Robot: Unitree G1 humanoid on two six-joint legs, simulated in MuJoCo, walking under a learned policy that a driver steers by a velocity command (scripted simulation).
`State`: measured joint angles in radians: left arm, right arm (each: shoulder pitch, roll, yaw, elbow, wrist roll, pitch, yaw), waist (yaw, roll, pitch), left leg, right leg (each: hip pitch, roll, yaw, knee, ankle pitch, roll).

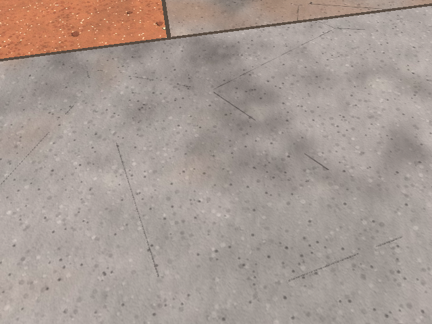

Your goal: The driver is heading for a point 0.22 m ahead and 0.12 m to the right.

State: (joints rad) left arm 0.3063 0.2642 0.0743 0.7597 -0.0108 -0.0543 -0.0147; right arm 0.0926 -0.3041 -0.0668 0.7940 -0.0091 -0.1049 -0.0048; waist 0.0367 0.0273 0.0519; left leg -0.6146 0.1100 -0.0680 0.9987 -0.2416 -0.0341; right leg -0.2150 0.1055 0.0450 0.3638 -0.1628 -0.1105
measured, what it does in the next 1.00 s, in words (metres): walks ahead: left foot, then right foot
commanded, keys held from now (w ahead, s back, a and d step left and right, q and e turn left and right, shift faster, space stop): no key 1.00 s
